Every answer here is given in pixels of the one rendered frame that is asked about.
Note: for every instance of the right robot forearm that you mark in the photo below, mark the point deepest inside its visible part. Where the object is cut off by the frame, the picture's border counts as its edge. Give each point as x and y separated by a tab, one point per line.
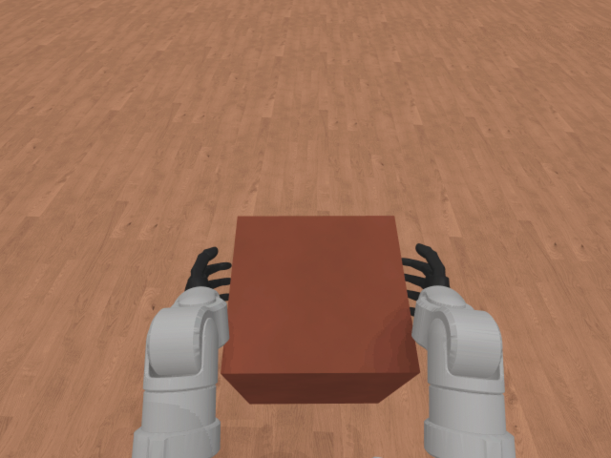
466	377

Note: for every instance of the left robot hand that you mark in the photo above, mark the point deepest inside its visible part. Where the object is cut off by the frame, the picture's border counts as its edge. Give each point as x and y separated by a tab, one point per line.
200	272

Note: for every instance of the carton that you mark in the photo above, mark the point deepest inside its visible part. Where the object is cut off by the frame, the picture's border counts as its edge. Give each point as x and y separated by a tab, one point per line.
318	311

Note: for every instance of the left robot forearm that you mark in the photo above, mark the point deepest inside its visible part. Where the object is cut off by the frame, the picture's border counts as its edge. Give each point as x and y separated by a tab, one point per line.
180	373

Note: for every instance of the right robot hand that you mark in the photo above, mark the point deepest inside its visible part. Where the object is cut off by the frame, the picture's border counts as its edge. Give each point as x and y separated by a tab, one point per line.
434	271

